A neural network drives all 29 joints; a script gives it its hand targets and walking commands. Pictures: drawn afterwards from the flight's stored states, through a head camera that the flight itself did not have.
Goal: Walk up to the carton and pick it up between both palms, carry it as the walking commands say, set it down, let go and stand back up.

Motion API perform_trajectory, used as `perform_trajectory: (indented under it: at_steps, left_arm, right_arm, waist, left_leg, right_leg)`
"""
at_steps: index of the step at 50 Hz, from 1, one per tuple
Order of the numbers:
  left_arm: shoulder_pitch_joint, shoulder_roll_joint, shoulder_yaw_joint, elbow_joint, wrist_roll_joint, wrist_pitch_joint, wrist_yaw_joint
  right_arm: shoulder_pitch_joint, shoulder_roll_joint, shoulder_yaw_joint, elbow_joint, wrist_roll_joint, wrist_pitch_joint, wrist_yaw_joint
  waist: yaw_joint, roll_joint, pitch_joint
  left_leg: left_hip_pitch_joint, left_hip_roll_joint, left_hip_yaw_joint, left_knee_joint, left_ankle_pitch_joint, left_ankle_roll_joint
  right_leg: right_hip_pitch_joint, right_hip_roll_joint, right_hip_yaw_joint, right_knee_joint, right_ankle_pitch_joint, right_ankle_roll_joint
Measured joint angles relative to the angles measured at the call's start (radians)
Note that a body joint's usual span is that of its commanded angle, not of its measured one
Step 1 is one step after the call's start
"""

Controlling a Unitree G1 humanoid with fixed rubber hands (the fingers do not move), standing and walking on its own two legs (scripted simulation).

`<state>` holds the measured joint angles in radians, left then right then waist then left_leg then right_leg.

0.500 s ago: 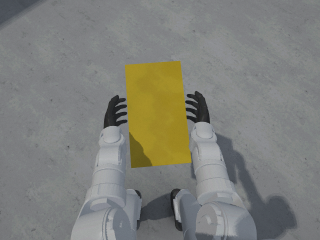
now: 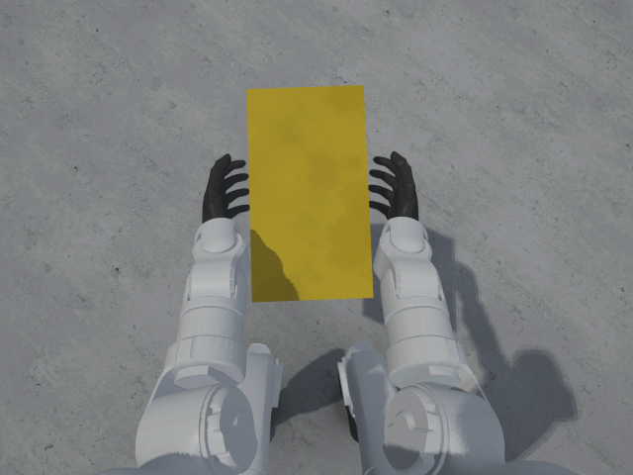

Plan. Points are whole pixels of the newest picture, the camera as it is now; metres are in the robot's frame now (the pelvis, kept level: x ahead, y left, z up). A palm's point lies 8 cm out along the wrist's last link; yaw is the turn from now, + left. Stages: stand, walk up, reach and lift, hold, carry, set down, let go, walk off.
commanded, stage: set down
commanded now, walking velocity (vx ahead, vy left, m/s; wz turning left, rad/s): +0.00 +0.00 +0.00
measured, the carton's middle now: (309, 203) +0.45 +0.00 -0.14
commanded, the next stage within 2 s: none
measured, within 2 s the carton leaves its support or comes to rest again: neither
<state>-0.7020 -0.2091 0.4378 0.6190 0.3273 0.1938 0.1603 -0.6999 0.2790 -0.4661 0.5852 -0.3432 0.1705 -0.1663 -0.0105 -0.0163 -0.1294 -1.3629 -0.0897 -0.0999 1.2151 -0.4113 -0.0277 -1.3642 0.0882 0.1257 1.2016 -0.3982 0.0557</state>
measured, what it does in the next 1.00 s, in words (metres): lowers itself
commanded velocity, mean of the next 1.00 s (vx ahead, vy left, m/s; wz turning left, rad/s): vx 0.00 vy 0.00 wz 0.00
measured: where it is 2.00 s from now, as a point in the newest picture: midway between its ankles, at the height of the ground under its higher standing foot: (308, 416)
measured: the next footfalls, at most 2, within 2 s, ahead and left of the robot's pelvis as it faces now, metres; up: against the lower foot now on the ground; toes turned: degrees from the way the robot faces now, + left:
none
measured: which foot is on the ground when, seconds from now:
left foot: down 0.00-1.00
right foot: down 0.00-1.00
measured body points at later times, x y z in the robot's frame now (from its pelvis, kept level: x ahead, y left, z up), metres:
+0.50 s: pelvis -0.01 -0.01 -0.07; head +0.22 +0.00 +0.31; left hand +0.45 +0.12 -0.15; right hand +0.45 -0.11 -0.14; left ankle +0.07 +0.12 -0.61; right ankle +0.08 -0.14 -0.61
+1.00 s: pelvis -0.03 +0.00 -0.13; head +0.26 +0.01 +0.21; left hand +0.48 +0.13 -0.23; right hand +0.47 -0.11 -0.23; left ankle +0.07 +0.12 -0.61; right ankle +0.08 -0.14 -0.61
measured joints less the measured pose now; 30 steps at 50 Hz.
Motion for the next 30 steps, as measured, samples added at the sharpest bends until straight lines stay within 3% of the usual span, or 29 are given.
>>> perform_trajectory:
  at_steps: [14,30]
  left_arm:
    - [-0.090,0.040,-0.002,0.045,-0.032,0.006,0.012]
    - [-0.233,0.079,0.036,0.092,-0.016,0.031,0.000]
  right_arm:
    - [-0.084,-0.026,0.007,0.031,0.028,0.010,-0.040]
    - [-0.230,-0.054,-0.040,0.077,0.014,0.032,-0.059]
  waist:
    - [0.009,-0.001,-0.009]
    - [0.016,-0.008,0.032]
  left_leg:
    - [-0.172,-0.014,-0.003,0.180,-0.064,-0.015]
    - [-0.332,-0.031,-0.006,0.333,-0.097,-0.030]
  right_leg:
    - [-0.178,0.030,0.005,0.184,-0.061,0.006]
    - [-0.340,0.056,0.009,0.338,-0.091,0.017]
